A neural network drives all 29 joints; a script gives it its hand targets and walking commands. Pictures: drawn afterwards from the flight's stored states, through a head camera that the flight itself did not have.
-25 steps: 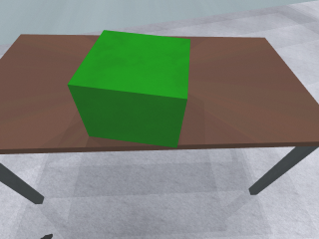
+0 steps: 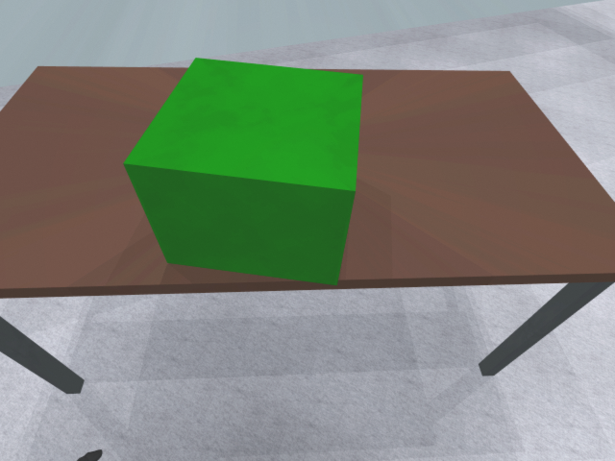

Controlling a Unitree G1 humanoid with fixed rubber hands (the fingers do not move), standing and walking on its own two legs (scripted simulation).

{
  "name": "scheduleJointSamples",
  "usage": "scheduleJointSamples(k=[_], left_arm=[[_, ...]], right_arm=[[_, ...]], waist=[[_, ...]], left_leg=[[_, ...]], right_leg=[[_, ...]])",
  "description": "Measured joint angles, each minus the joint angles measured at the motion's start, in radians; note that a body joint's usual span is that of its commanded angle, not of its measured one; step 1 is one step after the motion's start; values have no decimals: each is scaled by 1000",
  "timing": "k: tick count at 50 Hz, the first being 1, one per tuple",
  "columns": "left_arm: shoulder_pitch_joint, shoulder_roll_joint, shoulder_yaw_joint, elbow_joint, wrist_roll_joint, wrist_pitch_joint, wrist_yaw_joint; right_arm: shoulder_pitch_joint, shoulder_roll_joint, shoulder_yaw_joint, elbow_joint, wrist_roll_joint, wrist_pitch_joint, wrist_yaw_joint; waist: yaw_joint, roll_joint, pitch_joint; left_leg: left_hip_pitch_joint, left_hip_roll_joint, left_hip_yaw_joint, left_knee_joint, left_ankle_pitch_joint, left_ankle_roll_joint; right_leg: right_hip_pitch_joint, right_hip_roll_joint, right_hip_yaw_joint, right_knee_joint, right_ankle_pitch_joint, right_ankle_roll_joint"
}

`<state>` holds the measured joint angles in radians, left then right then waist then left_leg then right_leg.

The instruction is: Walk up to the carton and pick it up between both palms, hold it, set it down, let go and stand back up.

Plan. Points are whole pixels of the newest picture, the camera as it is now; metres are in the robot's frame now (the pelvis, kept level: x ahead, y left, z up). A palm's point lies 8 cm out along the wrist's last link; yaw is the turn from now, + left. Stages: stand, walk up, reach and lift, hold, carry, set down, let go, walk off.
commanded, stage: walk up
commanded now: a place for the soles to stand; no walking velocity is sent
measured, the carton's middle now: (264, 169) +0.57 +0.07 +0.03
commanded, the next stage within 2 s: none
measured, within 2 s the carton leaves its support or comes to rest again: neither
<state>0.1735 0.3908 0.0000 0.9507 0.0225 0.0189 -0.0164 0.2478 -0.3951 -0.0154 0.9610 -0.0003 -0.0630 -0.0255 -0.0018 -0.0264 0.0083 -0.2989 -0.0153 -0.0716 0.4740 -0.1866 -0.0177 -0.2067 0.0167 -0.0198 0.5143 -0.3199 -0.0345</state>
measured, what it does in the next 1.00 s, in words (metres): stands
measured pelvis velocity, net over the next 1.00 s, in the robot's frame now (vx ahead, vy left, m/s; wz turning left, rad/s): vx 0.00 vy -0.01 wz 0.02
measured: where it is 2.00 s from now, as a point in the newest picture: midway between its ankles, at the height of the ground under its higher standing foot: outside the picture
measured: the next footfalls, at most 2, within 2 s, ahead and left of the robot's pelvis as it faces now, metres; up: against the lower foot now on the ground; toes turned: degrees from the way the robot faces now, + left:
left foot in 1.68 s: +0.22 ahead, +0.13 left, +0.00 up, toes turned -1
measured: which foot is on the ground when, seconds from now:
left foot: down 0.00-1.00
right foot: down 0.00-1.00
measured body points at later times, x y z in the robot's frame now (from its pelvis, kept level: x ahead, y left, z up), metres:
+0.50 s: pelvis +0.00 -0.01 +0.00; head +0.01 +0.00 +0.45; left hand +0.09 +0.30 -0.12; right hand +0.06 -0.33 -0.11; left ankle +0.04 +0.14 -0.74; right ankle -0.03 -0.10 -0.74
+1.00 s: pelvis +0.00 -0.01 +0.00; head +0.01 -0.01 +0.45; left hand +0.09 +0.30 -0.12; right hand +0.06 -0.34 -0.11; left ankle +0.04 +0.13 -0.74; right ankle -0.03 -0.10 -0.74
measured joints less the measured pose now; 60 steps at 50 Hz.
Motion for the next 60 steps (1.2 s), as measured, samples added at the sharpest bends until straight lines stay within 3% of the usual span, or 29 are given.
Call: scheduleJointSamples(k=[42, 49, 52, 57, 60], left_arm=[[0, 0, 0, -29, 0, 12, -3], [0, 0, 0, -34, 0, 12, -4], [0, 0, 0, -49, 0, 13, -4], [0, 0, 0, -63, 0, 18, -4], [1, 0, 0, -61, 0, 14, -4]], right_arm=[[19, -4, 0, -22, 0, 6, -3], [26, -6, 0, -18, 0, 11, -4], [28, -6, 0, -26, 0, -1, -5], [24, -7, 0, -47, 0, -5, -13], [9, -7, -1, -60, 0, 6, -12]], waist=[[0, 1, 2], [0, 1, 15], [0, -3, 24], [0, -3, 46], [1, -4, 68]], left_leg=[[0, 9, -4, 17, -5, -5], [0, 6, -5, 57, -34, 38], [0, 6, -5, 56, -31, -6], [0, 10, -5, 56, -32, -8], [0, 18, -4, 79, -40, -15]], right_leg=[[-8, 10, -7, 35, -14, -17], [10, 11, -26, 39, -26, -28], [-1, 8, -23, 64, -37, -22], [-42, 7, 19, 158, -143, -22], [-29, 6, 23, 112, -41, -18]])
